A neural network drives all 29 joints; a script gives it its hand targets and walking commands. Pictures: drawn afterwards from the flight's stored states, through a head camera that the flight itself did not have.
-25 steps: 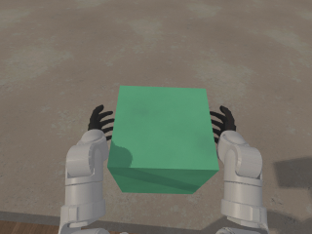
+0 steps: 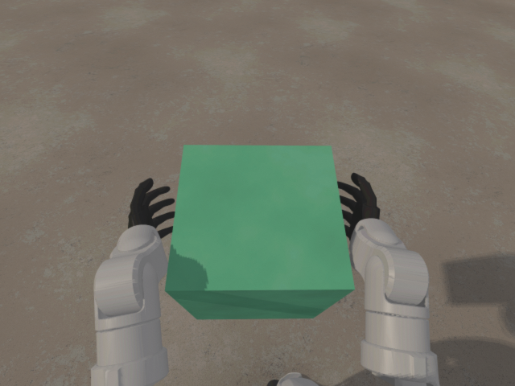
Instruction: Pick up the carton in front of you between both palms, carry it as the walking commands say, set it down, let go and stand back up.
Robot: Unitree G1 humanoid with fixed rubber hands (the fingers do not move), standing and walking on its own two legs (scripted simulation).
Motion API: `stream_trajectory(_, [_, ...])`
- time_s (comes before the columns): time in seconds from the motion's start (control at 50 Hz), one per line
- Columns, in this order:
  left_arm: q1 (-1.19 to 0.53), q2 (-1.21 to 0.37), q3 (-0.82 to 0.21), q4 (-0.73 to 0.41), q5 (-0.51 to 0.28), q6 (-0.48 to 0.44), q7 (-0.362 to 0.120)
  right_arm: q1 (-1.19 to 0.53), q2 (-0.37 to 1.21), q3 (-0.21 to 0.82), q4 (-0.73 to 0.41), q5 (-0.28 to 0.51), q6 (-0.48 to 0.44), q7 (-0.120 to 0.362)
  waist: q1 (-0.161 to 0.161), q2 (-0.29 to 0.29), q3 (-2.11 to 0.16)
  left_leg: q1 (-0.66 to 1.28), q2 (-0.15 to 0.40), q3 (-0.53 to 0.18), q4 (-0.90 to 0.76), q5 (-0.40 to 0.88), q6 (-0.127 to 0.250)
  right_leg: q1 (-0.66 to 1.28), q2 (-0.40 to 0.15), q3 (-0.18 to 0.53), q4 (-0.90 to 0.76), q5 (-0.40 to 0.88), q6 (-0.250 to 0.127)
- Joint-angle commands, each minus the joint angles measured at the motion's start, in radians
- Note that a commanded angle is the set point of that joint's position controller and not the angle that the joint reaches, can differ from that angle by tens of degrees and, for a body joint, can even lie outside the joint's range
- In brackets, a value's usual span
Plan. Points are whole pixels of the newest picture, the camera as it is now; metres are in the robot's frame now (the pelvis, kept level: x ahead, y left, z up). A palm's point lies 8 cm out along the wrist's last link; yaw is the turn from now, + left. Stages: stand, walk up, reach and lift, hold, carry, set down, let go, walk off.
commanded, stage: carry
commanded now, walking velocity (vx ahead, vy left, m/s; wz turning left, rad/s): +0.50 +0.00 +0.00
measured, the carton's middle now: (256, 242) +0.34 -0.03 +0.05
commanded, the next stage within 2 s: none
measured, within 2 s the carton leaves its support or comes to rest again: neither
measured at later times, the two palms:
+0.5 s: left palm (186, 168) +0.66 +0.11 -0.07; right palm (303, 162) +0.66 -0.19 -0.06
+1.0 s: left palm (209, 89) +0.94 +0.05 +0.00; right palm (306, 90) +0.93 -0.25 +0.00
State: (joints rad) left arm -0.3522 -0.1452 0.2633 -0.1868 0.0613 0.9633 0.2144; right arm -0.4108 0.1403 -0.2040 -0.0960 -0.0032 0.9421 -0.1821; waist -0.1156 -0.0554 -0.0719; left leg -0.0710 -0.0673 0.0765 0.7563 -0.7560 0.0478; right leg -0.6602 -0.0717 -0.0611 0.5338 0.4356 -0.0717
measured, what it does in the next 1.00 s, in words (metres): goes down: right foot 0.14 m lower, then left foot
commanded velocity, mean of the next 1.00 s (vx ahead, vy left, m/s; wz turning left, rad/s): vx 0.50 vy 0.00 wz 0.00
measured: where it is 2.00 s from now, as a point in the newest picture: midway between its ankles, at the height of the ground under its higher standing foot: (247, 220)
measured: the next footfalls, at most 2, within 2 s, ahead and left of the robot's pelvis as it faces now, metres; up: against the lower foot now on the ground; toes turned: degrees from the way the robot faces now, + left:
right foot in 0.08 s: +0.24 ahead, -0.10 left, -0.14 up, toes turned -7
left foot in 0.52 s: +0.54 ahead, +0.04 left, -0.14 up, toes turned +5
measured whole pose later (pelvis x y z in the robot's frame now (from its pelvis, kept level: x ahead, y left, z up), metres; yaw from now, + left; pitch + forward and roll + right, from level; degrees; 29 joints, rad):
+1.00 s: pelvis +0.69 -0.09 -0.09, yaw -1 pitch +4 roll -2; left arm 0.01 -0.13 0.05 -0.39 -0.01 1.01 0.16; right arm 0.02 0.13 -0.09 -0.40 0.02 1.01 -0.15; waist 0.01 0.05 -0.14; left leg -0.09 0.10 0.09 0.68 -0.46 -0.03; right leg -0.43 -0.03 -0.23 0.52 -0.14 -0.05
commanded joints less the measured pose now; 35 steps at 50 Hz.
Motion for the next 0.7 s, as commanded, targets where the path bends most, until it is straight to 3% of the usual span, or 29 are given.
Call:
stream_trajectory(0.0, [-0.464,-0.518,-0.497,0.062,-0.064,0.003,0.014,-0.468,0.623,0.567,0.006,0.14,0.013,-0.014,0.081,0.125,-0.115,-0.064,0.161,-0.096,0.066,0.75,0.075,0.295,0.008,-0.06,-0.099,0.054,-0.015])
stream_trajectory(0.02, [-0.46,-0.503,-0.482,0.087,-0.065,0.006,0.017,-0.482,0.62,0.553,0.018,0.127,0.023,-0.021,0.124,0.117,-0.125,-0.045,0.16,-0.091,0.218,0.904,0.076,0.366,0.028,-0.081,-0.129,-0.033,-0.023])
stream_trajectory(0.04, [-0.453,-0.494,-0.471,0.107,-0.072,0.01,0.018,-0.5,0.619,0.539,0.031,0.117,0.032,-0.028,0.19,0.095,-0.175,-0.074,0.162,-0.06,0.43,0.99,0.055,0.519,0.031,-0.109,-0.166,-0.092,-0.021])
stream_trajectory(0.06, [-0.468,-0.492,-0.473,0.108,-0.084,0.012,0.016,-0.509,0.608,0.511,0.047,0.107,0.041,-0.037,0.267,-0.007,-0.224,-0.204,0.082,-0.003,0.742,0.733,0.024,0.706,-0.013,-0.07,-0.184,-0.189,-0.04])
stream_trajectory(0.08, [-0.527,-0.493,-0.485,0.117,-0.108,0.014,0.016,-0.508,0.62,0.482,0.071,0.1,0.05,-0.043,0.178,-0.198,-0.291,-0.559,-0.026,-0.085,0.988,0.042,-0.006,1.01,-0.19,0.124,0.207,0.486,-0.105])
stream_trajectory(0.1, [-0.512,-0.498,-0.487,0.135,-0.146,0.016,0.018,-0.468,0.608,0.449,0.087,0.095,0.058,-0.052,0.193,-0.219,-0.432,-0.707,-0.019,-0.17,1.07,0.002,-0.019,1.134,-0.264,0.335,0.239,0.574,-0.183])
stream_trajectory(0.12, [-0.577,-0.536,-0.522,0.094,-0.195,0.003,0.019,-0.489,0.629,0.452,0.047,0.095,0.052,-0.058,0.209,-0.247,-0.495,-0.812,-0.001,-0.146,1.11,0.072,-0.03,1.126,-0.347,0.573,0.066,0.083,-0.266])
stream_trajectory(0.14, [-0.622,-0.636,-0.569,0.075,-0.242,-0.013,0.01,-0.532,0.651,0.437,0.024,0.092,0.038,-0.064,0.19,-0.101,-0.47,-0.829,0.054,-0.164,0.992,0.184,-0.018,1.021,-0.323,0.641,-0.061,-0.31,-0.256])
stream_trajectory(0.16, [-0.683,-0.708,-0.6,0.051,-0.27,-0.031,-0.003,-0.571,0.685,0.438,0.01,0.089,0.018,-0.062,0.172,-0.016,-0.418,-0.771,0.07,-0.146,0.924,0.218,-0.009,0.881,-0.303,0.613,-0.088,-0.329,-0.232])
stream_trajectory(0.18, [-0.719,-0.754,-0.613,0.019,-0.291,-0.05,-0.02,-0.571,0.715,0.444,0.011,0.086,-0.002,-0.051,0.166,0.028,-0.407,-0.746,0.098,-0.159,0.844,0.328,-0.003,0.805,-0.276,0.544,-0.07,-0.298,-0.215])
stream_trajectory(0.22, [-0.715,-0.808,-0.666,-0.013,-0.291,-0.087,-0.047,-0.537,0.762,0.476,0.012,0.077,-0.05,-0.025,0.148,0.015,-0.402,-0.697,0.144,-0.133,0.675,0.375,-0.002,0.686,-0.233,0.428,-0.087,-0.414,-0.188])
stream_trajectory(0.24, [-0.694,-0.82,-0.684,-0.011,-0.289,-0.102,-0.053,-0.535,0.766,0.48,-0.003,0.078,-0.07,-0.019,0.158,-0.02,-0.394,-0.706,0.147,-0.109,0.59,0.362,-0.006,0.684,-0.21,0.392,-0.093,-0.392,-0.195])
stream_trajectory(0.28, [-0.617,-0.821,-0.699,0.014,-0.278,-0.132,-0.062,-0.487,0.776,0.511,-0.007,0.07,-0.104,-0.012,0.173,-0.066,-0.41,-0.743,0.147,-0.079,0.445,0.392,-0.004,0.74,-0.196,0.324,-0.065,-0.203,-0.201])
stream_trajectory(0.32, [-0.546,-0.817,-0.709,0.037,-0.255,-0.163,-0.069,-0.432,0.782,0.541,0.001,0.066,-0.134,-0.002,0.187,-0.064,-0.421,-0.723,0.131,-0.046,0.288,0.484,0.002,0.774,-0.165,0.246,-0.044,-0.036,-0.175])
stream_trajectory(0.38, [-0.476,-0.815,-0.721,0.062,-0.222,-0.196,-0.076,-0.368,0.792,0.559,0.027,0.062,-0.171,0.011,0.205,-0.051,-0.371,-0.651,0.084,0.023,0.049,0.597,0.014,0.784,-0.115,0.147,-0.039,0.086,-0.138])
stream_trajectory(0.42, [-0.428,-0.816,-0.719,0.078,-0.196,-0.214,-0.076,-0.333,0.787,0.564,0.028,0.056,-0.192,0.015,0.188,-0.046,-0.343,-0.553,0.053,0.074,-0.119,0.664,0.015,0.791,-0.104,0.094,-0.05,0.153,-0.1])
stream_trajectory(0.46, [-0.399,-0.804,-0.708,0.089,-0.169,-0.223,-0.07,-0.307,0.784,0.573,0.026,0.05,-0.2,0.019,0.13,-0.05,-0.364,-0.331,0.01,0.133,-0.268,0.731,0.022,0.769,-0.093,0.028,0.037,0.309,-0.048])
stream_trajectory(0.48, [-0.382,-0.79,-0.698,0.093,-0.153,-0.226,-0.066,-0.282,0.774,0.573,0.035,0.053,-0.203,0.022,0.091,-0.042,-0.413,-0.117,0.019,0.143,-0.331,0.803,0.031,0.689,-0.077,-0.021,0.154,0.263,-0.014])
stream_trajectory(0.5, [-0.387,-0.765,-0.684,0.084,-0.137,-0.227,-0.061,-0.264,0.771,0.575,0.035,0.056,-0.205,0.026,0.067,0.003,-0.467,0.128,0.127,-0.009,-0.326,0.811,0.062,0.509,-0.066,-0.024,0.325,0.023,0.015])
stream_trajectory(0.52, [-0.372,-0.761,-0.672,0.089,-0.128,-0.224,-0.055,-0.276,0.75,0.579,0.041,0.049,-0.205,0.022,0.084,0.22,-0.571,0.405,0.439,-0.432,-0.282,1.019,0.191,0.224,0.042,-0.015,0.565,-0.621,0.07])
stream_trajectory(0.54, [-0.353,-0.738,-0.664,0.096,-0.137,-0.219,-0.049,-0.253,0.739,0.577,0.062,0.058,-0.206,0.012,0.061,0.354,-0.582,0.493,0.49,-0.668,-0.379,0.958,0.302,0.016,0.156,0.032,0.777,-0.964,0.093])
stream_trajectory(0.56, [-0.352,-0.736,-0.66,0.092,-0.132,-0.22,-0.041,-0.241,0.739,0.59,0.046,0.075,-0.203,0.008,0.066,0.255,-0.508,0.458,0.472,-0.6,-0.391,0.915,0.282,-0.066,0.094,0.085,0.812,-0.943,0.076])
stream_trajectory(0.58, [-0.359,-0.737,-0.639,0.1,-0.122,-0.219,-0.038,-0.266,0.744,0.601,0.029,0.08,-0.201,0.01,0.069,0.149,-0.445,0.388,0.45,-0.51,-0.404,0.946,0.242,-0.079,0.058,0.093,0.757,-0.903,0.07])
stream_trajectory(0.6, [-0.359,-0.739,-0.628,0.101,-0.114,-0.216,-0.036,-0.291,0.753,0.62,0.005,0.096,-0.198,0.015,0.086,0.084,-0.388,0.313,0.433,-0.433,-0.44,0.959,0.198,-0.061,0.024,0.085,0.662,-0.852,0.074])
stream_trajectory(0.64, [-0.311,-0.741,-0.612,0.101,-0.103,-0.204,-0.037,-0.319,0.764,0.646,-0.046,0.125,-0.19,0.028,0.1,0.086,-0.347,0.211,0.391,-0.315,-0.504,0.908,0.133,0.031,0.003,0.066,0.481,-0.795,0.08])
stream_trajectory(0.68, [-0.256,-0.756,-0.626,0.087,-0.096,-0.184,-0.037,-0.282,0.754,0.651,-0.081,0.137,-0.171,0.035,0.098,0.137,-0.334,0.188,0.366,-0.217,-0.529,0.942,0.111,0.078,0.016,0.015,0.356,-0.779,0.093])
